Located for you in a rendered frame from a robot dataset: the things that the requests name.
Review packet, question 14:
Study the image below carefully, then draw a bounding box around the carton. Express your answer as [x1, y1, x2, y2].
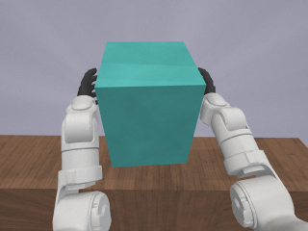
[94, 41, 207, 167]

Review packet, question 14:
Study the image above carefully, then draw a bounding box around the right robot upper arm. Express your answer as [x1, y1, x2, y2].
[229, 174, 308, 231]

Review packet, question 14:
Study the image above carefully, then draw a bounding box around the robot right forearm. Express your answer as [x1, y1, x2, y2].
[199, 92, 295, 213]

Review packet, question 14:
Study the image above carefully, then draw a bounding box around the left robot upper arm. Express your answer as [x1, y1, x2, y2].
[53, 191, 112, 231]

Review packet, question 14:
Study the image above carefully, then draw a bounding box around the pedestal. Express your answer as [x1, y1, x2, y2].
[0, 135, 308, 231]

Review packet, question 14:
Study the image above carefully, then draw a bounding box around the robot right hand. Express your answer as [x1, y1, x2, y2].
[198, 67, 216, 95]

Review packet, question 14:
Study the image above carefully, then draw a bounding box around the robot left hand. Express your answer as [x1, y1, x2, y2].
[77, 68, 98, 105]

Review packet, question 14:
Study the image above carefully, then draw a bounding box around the robot left forearm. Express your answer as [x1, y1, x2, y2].
[52, 95, 103, 230]

